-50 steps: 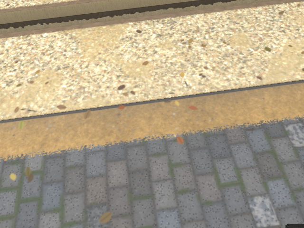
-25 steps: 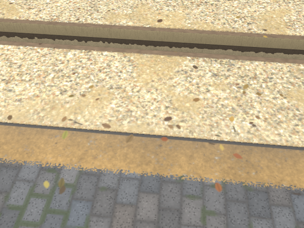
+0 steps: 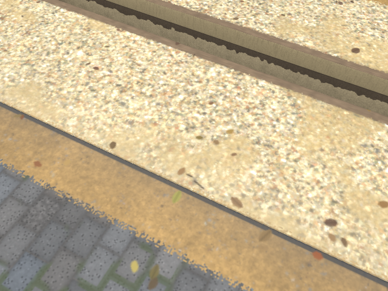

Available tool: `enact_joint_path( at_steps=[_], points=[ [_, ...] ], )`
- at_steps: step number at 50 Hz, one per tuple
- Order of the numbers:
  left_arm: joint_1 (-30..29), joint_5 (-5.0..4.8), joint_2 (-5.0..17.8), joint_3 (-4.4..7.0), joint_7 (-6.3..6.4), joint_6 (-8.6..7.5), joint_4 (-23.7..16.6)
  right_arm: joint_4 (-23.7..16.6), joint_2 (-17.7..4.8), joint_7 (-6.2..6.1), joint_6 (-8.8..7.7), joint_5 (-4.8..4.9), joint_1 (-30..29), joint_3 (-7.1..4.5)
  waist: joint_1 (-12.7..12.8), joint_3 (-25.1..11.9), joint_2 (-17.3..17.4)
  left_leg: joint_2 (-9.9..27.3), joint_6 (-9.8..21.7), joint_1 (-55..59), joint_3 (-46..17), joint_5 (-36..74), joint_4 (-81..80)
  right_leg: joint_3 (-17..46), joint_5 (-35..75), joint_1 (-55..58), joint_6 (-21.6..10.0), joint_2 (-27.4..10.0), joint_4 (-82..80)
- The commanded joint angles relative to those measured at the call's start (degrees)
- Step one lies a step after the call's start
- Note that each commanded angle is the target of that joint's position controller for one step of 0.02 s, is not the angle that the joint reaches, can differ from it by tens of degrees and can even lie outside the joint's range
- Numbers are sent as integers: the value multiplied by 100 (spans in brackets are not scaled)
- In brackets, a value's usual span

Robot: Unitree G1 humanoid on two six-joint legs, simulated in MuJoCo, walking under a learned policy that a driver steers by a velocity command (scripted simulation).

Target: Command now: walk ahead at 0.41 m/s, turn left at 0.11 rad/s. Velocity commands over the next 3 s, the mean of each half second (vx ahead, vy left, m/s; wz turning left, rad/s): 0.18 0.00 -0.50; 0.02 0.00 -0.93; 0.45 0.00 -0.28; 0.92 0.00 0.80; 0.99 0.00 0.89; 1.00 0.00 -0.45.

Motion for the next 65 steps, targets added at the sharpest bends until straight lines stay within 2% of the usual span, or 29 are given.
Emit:
enact_joint_path(
  at_steps=[1,4,8,12,13,14,15,16,17,18,20,23,33,34,35,36,37,38,40,42,49,54,58,60,61,62,63,64,65],
  points=[
    [778,62,319,112,-21,142,99,-276,-593,-142,-241,-8,-571,-111,400,-447,487,1193,413,-497,-298,4691,-1343,-554,938,630,77,112,-995],
    [252,4,190,78,-199,31,143,-138,-585,-341,-196,-116,-464,-77,31,-538,403,910,-210,12,510,4064,-1324,-769,2943,775,17,544,-2702],
    [-222,-31,334,170,-562,-32,-83,35,-814,-543,-30,-144,-266,-130,-197,-618,584,1326,-477,876,632,3687,-920,-813,3824,797,-46,717,-3734],
    [2009,-8,938,530,-539,120,290,-301,-798,-705,303,-137,-945,-204,888,-1238,731,1474,-710,656,630,5317,1968,-865,2122,2397,-461,1198,-3605],
    [2445,9,1158,579,-392,107,324,-472,-632,-643,319,-166,-1029,-162,1057,-1325,-551,683,-969,-145,751,2364,4290,-116,3996,3208,-907,663,-4010],
    [1819,215,1226,500,-294,68,58,-542,111,-446,329,-243,-94,-5,72,-1564,-1760,-440,-1409,-2348,-20,-2616,6337,2721,5152,4484,-2116,-541,-3872],
    [1092,331,1417,551,-248,106,-379,-510,-347,-294,248,-49,503,11,0,-2776,-1178,-252,-1249,-2471,-1273,-2162,6940,4535,2613,4822,-2631,-1150,-4984],
    [678,214,1071,532,-173,227,-647,-599,-851,-239,212,26,-206,-74,154,-2156,-165,59,-956,-2494,-1304,-1618,6433,4215,331,3949,-2355,-910,-5339],
    [417,40,782,435,-101,331,-710,-735,-825,-232,231,-35,-711,-91,10,-1288,676,251,-857,-2514,-1193,-1281,5839,3795,-625,2903,-2055,-653,-5600],
    [295,-47,680,389,-55,384,-760,-804,-741,-257,286,-104,-910,-80,-93,-1052,913,398,-825,-2323,-1134,-1114,5244,3515,-881,2287,-1856,-423,-5702],
    [73,-12,733,441,-2,502,-854,-710,-584,-254,350,-127,-804,-83,-221,-708,458,520,-871,-1814,-1019,-935,3888,2675,-565,1565,-1512,258,-5691],
    [463,-5,900,547,111,670,-736,-566,-287,-335,286,-130,-915,-35,19,-1095,56,361,-1152,-1473,-841,-793,2741,2274,1155,1787,-1505,452,-5295],
    [150,-94,855,651,196,1012,-931,-261,-581,-274,50,70,-1051,-273,150,-1176,-974,305,-1001,-354,-1014,162,-115,3036,247,2204,-877,707,-4666],
    [98,-131,764,616,183,1009,-964,-165,-687,-276,27,56,-860,-334,42,-1206,-817,598,-871,182,-1033,670,-792,2913,-165,1987,-715,916,-4324],
    [519,-107,456,525,159,1025,-907,-227,-972,-301,65,-24,-928,-396,267,-1499,18,1692,-436,953,-1873,570,-991,2294,-1553,1461,-485,1353,-3300],
    [580,-133,462,531,127,994,-1038,-336,-1279,-320,162,-208,-1175,-423,475,-1229,1508,2611,292,900,-3071,901,-1172,1036,-2037,373,-204,2007,-1976],
    [541,-57,1025,666,66,908,-1039,-388,-994,-323,157,-309,-1217,-402,413,-1052,1558,2932,598,541,-3380,788,-1248,943,-1646,44,42,1452,-954],
    [599,-88,1235,728,44,918,-886,-483,-714,-366,177,-228,-1467,-325,422,-899,1167,2624,464,450,-2687,502,-1133,781,-1191,2,143,1215,-556],
    [797,-58,1005,678,77,1014,-684,-549,-582,-473,261,-74,-1601,-261,357,-728,818,2081,176,438,-1782,387,-1013,526,-576,-195,288,1067,193],
    [678,-105,843,598,58,1034,-773,-525,-578,-529,312,-112,-1453,-213,210,-601,789,1990,278,442,-1208,925,-1080,102,-359,-373,400,844,495],
    [58,-109,565,460,33,990,-1109,-321,-903,-476,412,-162,-897,-336,-252,-836,1024,2433,628,1439,-479,1472,-1169,-302,-279,-530,657,126,-658],
    [-33,-77,423,420,-56,1057,-1103,-248,-1055,-336,392,-94,-1084,-439,-184,-895,1017,2627,545,1177,236,1665,-1113,-666,-242,359,418,76,-1754],
    [104,-140,482,438,-198,1047,-995,-75,-1303,-207,234,206,-849,-544,-58,-963,1058,2925,336,691,-65,-1578,-1646,-894,-900,1403,-169,221,-2690],
    [916,-130,354,431,-225,962,-460,10,-1170,-168,222,315,-1063,-483,408,-836,743,2688,119,-134,276,-2190,-1311,-1209,-457,2750,-559,472,-3904],
    [1725,-95,397,457,-163,906,15,76,-778,-130,201,241,-1035,-354,683,-874,208,2306,-101,-946,688,-2327,-543,-1284,-525,3978,-717,738,-4348],
    [2544,-72,676,548,-103,819,291,18,-223,-21,144,79,-1215,-134,1081,-901,-1082,1717,-503,-2442,1199,-2142,1920,329,-1068,5287,-1048,-185,-4906],
    [2241,-80,1492,653,-57,653,-7,-386,-182,77,-18,88,-1393,-125,821,-739,-1726,1067,-720,-4607,838,-2218,3549,2789,-1933,5637,-1959,-1593,-5315],
    [1998,-30,1135,591,-69,459,-167,-514,-651,88,-144,287,-1965,-203,1052,-512,-789,1377,-592,-5062,-57,-1627,4180,3004,-2678,5071,-2118,-1826,-5960],
    [1663,35,879,468,-69,323,-149,-482,-776,107,-190,412,-1901,-251,796,-93,-701,1439,-457,-5259,-378,-851,4205,2473,-2413,4797,-1860,-1698,-6008]
  ],
)
Next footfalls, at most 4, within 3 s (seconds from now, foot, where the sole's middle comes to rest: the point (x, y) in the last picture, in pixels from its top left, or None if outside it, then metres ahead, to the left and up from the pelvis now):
0.24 right None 0.39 -0.08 -0.77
0.70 left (164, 273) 0.49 0.10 -0.77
1.24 right None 0.26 -0.03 -0.77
1.68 left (274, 230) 0.64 -0.29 -0.77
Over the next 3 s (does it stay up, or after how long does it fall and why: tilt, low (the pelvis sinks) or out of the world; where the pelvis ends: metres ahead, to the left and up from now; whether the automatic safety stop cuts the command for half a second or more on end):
stays up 1.45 -0.59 -0.04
